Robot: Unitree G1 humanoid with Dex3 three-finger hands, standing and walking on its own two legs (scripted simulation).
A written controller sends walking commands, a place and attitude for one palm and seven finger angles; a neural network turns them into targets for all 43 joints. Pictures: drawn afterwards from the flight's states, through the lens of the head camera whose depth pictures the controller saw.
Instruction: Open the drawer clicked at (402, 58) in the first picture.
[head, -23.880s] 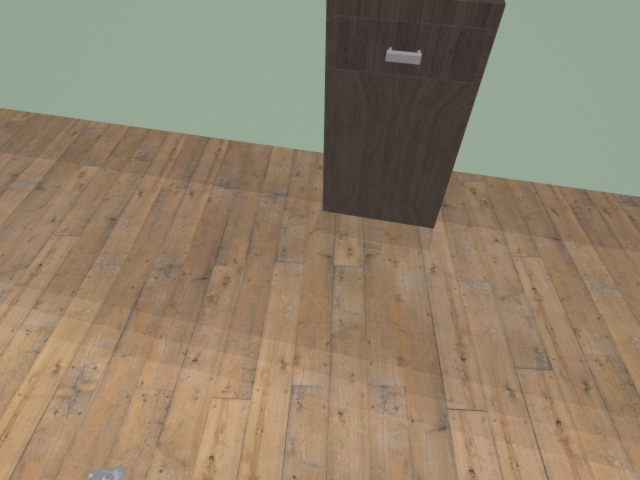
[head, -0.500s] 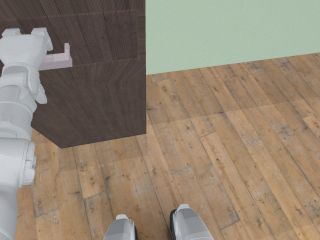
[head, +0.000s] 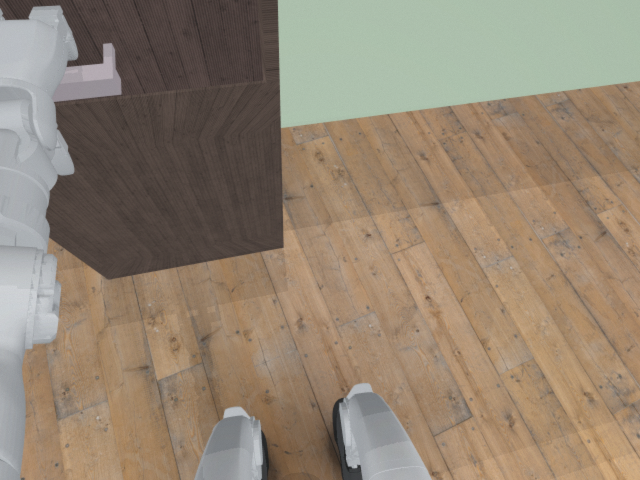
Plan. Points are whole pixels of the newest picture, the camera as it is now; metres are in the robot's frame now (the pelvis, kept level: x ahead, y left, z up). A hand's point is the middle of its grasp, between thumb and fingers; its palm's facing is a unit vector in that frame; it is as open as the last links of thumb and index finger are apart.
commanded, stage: lower the fingers behind the handle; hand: left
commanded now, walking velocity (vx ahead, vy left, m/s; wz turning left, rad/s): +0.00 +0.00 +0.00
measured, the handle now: (69, 69) +0.61 +0.24 +0.07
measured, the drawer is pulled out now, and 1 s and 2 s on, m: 0.00 0.00 0.00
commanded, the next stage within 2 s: lift the fingers back up to retry in 0.18 s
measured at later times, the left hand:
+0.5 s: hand (40, 94) +0.56 +0.26 +0.08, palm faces -0.06 +0.06 -1.00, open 13.7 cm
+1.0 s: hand (30, 81) +0.57 +0.26 +0.10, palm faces -0.05 -0.02 -1.00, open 13.5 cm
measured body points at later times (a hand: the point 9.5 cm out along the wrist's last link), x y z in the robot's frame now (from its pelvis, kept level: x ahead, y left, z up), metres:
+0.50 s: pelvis +0.00 +0.00 +0.00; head +0.16 +0.00 +0.42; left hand +0.56 +0.25 +0.13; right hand -0.03 -0.27 -0.11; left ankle +0.04 +0.11 -0.65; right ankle +0.07 -0.14 -0.65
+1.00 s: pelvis +0.07 +0.01 +0.05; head +0.18 +0.02 +0.49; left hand +0.56 +0.26 +0.15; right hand +0.06 -0.26 -0.07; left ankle +0.04 +0.11 -0.65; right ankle +0.07 -0.14 -0.65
